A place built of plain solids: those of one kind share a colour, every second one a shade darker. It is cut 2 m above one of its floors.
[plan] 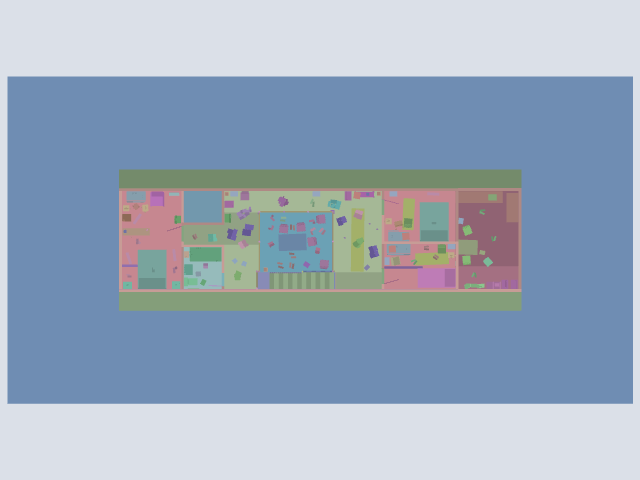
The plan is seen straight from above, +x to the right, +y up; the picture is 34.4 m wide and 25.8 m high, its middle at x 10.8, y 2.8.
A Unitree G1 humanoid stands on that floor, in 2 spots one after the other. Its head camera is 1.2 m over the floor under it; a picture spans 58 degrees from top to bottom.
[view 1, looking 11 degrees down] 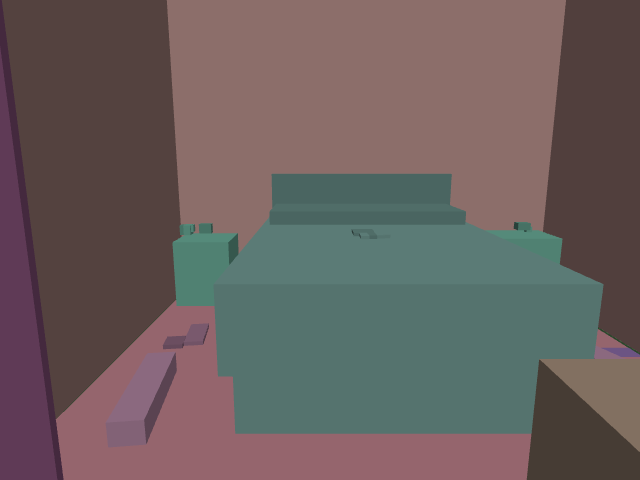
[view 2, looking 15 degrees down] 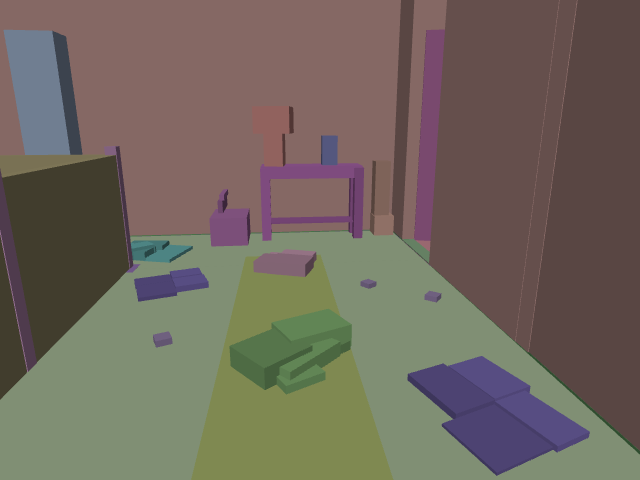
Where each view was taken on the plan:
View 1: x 2.12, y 3.92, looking -90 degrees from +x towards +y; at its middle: double_bed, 2.62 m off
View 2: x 12.78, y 0.61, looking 84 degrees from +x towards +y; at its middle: upper_floor_landing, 4.64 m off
